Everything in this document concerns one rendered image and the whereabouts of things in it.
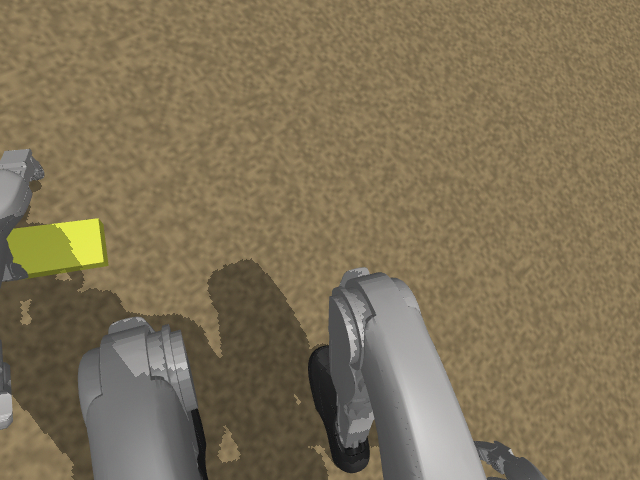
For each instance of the right robot hand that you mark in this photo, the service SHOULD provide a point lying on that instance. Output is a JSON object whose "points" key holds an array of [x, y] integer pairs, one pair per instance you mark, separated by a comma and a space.
{"points": [[503, 460]]}

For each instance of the left robot foot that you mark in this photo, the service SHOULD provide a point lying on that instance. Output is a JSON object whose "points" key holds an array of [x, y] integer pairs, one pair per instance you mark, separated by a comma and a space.
{"points": [[201, 443]]}

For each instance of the right robot foot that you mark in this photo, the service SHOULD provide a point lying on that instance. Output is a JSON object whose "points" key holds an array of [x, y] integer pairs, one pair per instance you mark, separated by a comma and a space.
{"points": [[324, 395]]}

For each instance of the left robot hand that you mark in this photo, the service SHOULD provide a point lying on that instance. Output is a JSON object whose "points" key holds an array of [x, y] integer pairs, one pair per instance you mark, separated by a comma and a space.
{"points": [[17, 169]]}

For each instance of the small box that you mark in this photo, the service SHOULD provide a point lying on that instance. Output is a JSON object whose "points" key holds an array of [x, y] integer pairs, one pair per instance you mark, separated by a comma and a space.
{"points": [[59, 248]]}

